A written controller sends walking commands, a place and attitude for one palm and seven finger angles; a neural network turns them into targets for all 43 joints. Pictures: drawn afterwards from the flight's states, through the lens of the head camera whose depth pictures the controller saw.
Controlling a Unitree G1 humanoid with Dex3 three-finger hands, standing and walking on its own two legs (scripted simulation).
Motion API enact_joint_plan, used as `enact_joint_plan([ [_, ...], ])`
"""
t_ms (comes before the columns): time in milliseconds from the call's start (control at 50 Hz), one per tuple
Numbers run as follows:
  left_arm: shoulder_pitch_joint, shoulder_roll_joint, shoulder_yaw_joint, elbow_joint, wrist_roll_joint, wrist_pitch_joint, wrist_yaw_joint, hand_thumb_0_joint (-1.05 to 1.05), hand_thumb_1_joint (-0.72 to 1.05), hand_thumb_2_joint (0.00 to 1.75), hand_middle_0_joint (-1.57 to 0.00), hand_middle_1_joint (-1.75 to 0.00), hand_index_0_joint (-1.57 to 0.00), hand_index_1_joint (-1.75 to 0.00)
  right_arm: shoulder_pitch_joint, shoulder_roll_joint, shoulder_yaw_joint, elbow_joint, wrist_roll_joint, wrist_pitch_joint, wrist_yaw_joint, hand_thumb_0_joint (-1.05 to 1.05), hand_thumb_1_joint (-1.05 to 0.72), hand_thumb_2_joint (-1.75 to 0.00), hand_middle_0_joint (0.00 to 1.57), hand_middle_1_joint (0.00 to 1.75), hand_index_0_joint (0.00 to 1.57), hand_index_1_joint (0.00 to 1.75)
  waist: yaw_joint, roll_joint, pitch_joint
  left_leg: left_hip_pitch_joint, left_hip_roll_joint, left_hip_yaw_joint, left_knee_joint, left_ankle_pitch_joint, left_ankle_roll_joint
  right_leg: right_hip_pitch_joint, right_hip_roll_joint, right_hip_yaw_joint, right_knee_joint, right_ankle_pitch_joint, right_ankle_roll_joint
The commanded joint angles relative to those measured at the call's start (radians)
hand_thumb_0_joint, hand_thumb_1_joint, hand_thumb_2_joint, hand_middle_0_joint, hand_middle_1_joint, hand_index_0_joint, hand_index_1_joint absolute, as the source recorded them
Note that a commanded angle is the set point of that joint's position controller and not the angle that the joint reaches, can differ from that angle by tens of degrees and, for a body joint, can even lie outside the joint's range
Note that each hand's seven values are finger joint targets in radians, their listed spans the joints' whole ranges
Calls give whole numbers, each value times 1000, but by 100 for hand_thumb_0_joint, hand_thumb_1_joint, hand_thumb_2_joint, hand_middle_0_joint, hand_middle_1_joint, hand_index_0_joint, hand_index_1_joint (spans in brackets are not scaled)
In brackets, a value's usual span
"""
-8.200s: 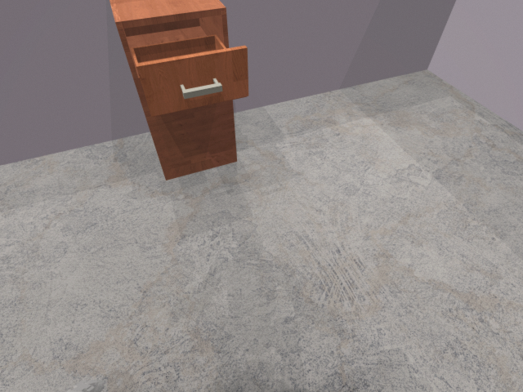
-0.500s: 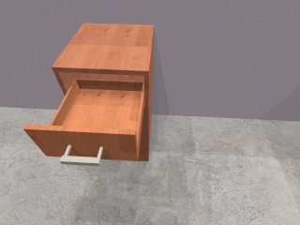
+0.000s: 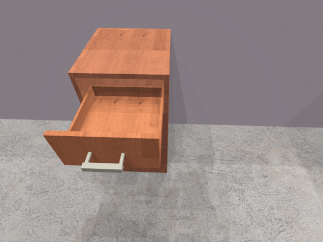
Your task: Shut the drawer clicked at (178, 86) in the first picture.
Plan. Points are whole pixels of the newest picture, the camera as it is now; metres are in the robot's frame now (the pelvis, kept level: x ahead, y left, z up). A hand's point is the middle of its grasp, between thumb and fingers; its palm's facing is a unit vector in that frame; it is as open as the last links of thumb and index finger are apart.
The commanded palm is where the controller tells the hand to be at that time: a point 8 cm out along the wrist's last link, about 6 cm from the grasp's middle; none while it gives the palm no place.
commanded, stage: look again from close up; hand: left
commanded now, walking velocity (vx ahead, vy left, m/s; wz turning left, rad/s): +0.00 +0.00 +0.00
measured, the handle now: (104, 161) +0.37 +0.22 -0.08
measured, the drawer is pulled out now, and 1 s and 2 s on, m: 0.30 0.30 0.30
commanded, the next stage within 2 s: shuffle to correct the standing spot in 0.04 s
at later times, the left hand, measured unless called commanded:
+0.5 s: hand out of the picture +0.01 +0.15 -0.19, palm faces +0.05 -0.99 -0.14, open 7.4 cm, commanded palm none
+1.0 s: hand out of the picture +0.10 +0.18 -0.17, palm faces +0.02 -0.97 -0.25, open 7.3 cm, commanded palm none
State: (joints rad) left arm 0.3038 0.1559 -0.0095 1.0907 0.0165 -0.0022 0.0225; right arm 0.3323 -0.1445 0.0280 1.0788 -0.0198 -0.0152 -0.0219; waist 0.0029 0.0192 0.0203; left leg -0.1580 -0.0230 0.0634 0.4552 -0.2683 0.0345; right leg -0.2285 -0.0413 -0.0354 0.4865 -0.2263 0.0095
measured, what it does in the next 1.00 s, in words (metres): shifts its weight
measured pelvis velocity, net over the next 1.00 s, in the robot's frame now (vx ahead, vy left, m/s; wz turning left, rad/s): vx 0.06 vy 0.00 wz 0.00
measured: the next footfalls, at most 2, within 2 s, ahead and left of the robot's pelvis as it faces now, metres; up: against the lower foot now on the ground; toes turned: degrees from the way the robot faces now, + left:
none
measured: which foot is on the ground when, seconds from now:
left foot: down 0.00-1.00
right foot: down 0.00-1.00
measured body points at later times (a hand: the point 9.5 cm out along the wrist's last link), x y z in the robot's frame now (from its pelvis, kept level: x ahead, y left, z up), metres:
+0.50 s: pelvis +0.05 +0.00 -0.01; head +0.06 +0.00 +0.44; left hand +0.01 +0.20 -0.17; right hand +0.01 -0.22 -0.17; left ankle -0.01 +0.10 -0.74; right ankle +0.02 -0.13 -0.74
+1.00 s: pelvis +0.06 +0.00 +0.00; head +0.08 -0.01 +0.44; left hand +0.10 +0.23 -0.15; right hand +0.07 -0.23 -0.17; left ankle -0.01 +0.10 -0.73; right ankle +0.06 -0.11 -0.74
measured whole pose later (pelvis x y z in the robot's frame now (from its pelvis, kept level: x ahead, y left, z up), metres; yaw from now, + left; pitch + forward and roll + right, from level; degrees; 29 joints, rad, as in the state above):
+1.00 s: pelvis +0.06 +0.00 +0.00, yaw +0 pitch +0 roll +0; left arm 0.22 0.16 0.01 1.03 0.02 -0.03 0.06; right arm 0.27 -0.16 -0.01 1.06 -0.01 0.00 -0.04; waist 0.00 0.02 0.06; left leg -0.15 -0.01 0.06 0.55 -0.37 0.02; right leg -0.24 -0.02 -0.09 0.52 -0.28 -0.02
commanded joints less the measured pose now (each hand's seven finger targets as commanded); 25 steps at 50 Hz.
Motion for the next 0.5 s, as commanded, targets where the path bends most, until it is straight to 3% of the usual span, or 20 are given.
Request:
enact_joint_plan([
  [0,53,76,10,-22,-6,-17,10,0,90,90,-20,-30,-20,-30,37,-109,-23,-21,5,-24,-5,0,-90,-90,20,30,20,30,7,-1,77,-128,126,-143,-173,-9,13,34,-48,67,-66,18,-41],
  [120,54,74,9,-5,-8,-21,12,0,90,90,-20,-30,-20,-30,46,-94,-19,11,9,-24,-7,0,-90,-90,20,30,20,30,1,-31,71,-86,117,-117,-144,62,8,26,-59,79,-77,48,-41],
  [160,65,72,13,2,-4,-20,11,0,90,90,-20,-30,-20,-30,58,-94,-20,22,4,-19,-5,0,-90,-90,20,30,20,30,1,-27,64,-87,111,-111,-142,-71,11,18,-53,79,-69,-79,-50],
  [200,64,71,16,-2,4,-15,7,0,90,90,-20,-30,-20,-30,53,-101,-26,23,0,-10,-2,0,-90,-90,20,30,20,30,1,-13,113,-127,112,-124,-156,-228,21,-29,-43,78,-64,-213,-59],
  [280,90,78,27,-8,8,-22,0,0,90,90,-20,-30,-20,-30,55,-84,-29,14,-2,-11,2,0,-90,-90,20,30,20,30,6,-46,132,-157,91,-104,-103,-236,29,-45,-49,118,-71,-271,-84],
  [320,105,80,31,-4,5,-29,0,0,90,90,-20,-30,-20,-30,58,-70,-26,12,-1,-20,2,0,-90,-90,20,30,20,30,7,-53,131,-152,69,-73,-41,-150,24,-37,-72,150,-81,-230,-99],
  [380,135,103,42,6,3,-37,1,0,90,90,-20,-30,-20,-30,70,-52,-22,8,1,-30,-1,0,-90,-90,20,30,20,30,8,-142,95,-170,37,-16,51,-67,10,38,-118,187,-86,-79,-127],
  [440,145,108,52,10,2,-41,5,0,90,90,-20,-30,-20,-30,81,-47,-19,14,2,-42,-6,0,-90,-90,20,30,20,30,3,-114,57,-129,32,1,66,-4,5,70,-140,178,-35,128,-143],
  [460,133,102,52,7,2,-40,6,0,90,90,-20,-30,-20,-30,92,-52,-20,22,3,-46,-8,0,-90,-90,20,30,20,30,-6,-81,53,-85,44,-6,33,49,7,52,-120,144,6,175,-136],
  [480,107,84,47,-2,2,-36,4,0,90,90,-20,-30,-20,-30,121,-68,-23,37,2,-49,-10,0,-90,-90,20,30,20,30,-23,13,57,-11,76,-39,1,185,19,1,-68,80,77,202,-115],
])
